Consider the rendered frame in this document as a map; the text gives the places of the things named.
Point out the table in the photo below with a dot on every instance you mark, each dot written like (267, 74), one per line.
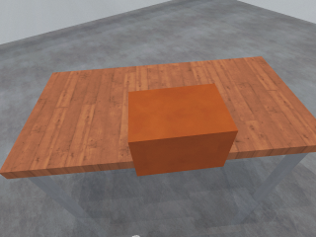
(80, 121)

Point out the carton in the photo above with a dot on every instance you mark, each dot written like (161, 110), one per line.
(178, 129)

